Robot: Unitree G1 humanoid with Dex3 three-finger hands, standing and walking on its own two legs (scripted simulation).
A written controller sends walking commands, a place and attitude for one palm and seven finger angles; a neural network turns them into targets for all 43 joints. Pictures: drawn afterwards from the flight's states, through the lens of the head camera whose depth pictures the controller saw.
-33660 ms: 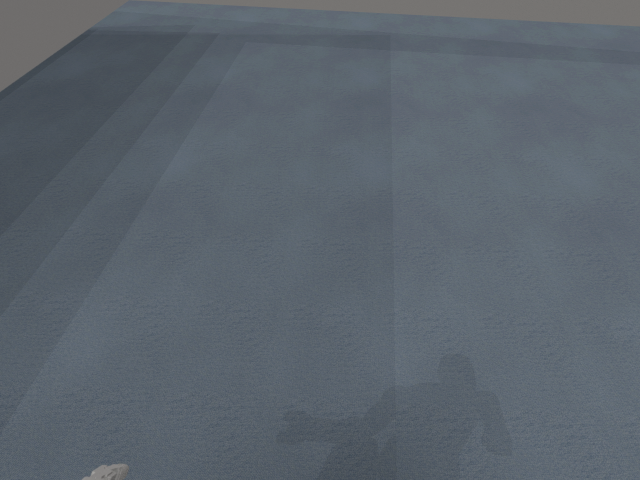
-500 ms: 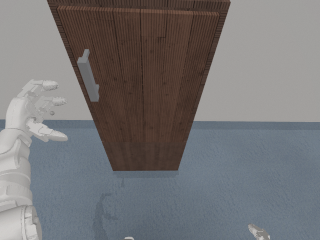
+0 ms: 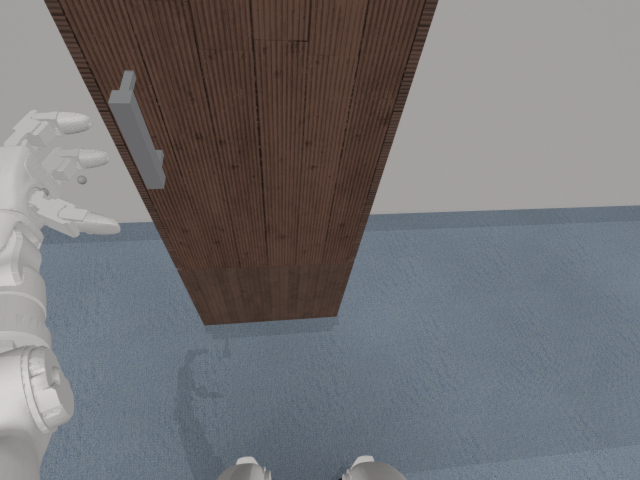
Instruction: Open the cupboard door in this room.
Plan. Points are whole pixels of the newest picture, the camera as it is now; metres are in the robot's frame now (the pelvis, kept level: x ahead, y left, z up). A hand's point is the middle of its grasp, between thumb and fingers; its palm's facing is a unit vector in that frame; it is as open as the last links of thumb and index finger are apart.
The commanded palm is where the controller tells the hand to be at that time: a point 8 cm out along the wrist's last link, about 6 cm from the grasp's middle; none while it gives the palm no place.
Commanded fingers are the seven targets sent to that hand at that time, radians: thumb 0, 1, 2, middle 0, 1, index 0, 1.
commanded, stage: move the hooked fingers beside the handle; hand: left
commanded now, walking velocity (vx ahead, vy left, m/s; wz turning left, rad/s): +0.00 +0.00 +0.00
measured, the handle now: (143, 133) +0.52 +0.22 +0.10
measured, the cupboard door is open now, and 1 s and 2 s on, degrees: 0 0 0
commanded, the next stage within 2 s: slide the fingers in behind the handle in 0.98 s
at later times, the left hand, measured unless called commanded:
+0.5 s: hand (87, 170) +0.47 +0.27 +0.09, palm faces +0.06 -1.00 +0.00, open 13.9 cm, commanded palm +0.44 +0.32 +0.10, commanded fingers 0.00 -0.50 0.30 -0.30 -1.20 -0.30 -1.20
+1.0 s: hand (87, 174) +0.46 +0.27 +0.09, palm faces +0.04 -1.00 +0.01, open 14.0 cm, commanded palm +0.43 +0.32 +0.09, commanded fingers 0.00 -0.50 0.30 -0.30 -1.20 -0.30 -1.20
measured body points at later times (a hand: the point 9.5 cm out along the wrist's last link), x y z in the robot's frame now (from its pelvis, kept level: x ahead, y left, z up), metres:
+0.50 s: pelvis +0.01 +0.00 +0.00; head +0.11 +0.03 +0.44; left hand +0.46 +0.33 +0.09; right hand +0.03 -0.27 -0.10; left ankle +0.00 +0.08 -0.70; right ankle +0.00 -0.13 -0.70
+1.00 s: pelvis +0.00 +0.00 +0.00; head +0.09 +0.03 +0.44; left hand +0.45 +0.32 +0.10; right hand +0.04 -0.27 -0.10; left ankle +0.00 +0.08 -0.70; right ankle +0.00 -0.13 -0.70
